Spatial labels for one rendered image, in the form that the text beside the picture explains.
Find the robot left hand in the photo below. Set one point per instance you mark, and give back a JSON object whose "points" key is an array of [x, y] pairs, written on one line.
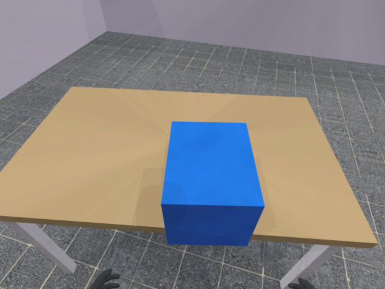
{"points": [[104, 277]]}

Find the carton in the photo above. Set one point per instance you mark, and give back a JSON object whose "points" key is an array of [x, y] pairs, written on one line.
{"points": [[211, 193]]}

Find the table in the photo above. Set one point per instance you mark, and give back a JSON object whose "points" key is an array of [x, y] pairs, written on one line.
{"points": [[98, 161]]}

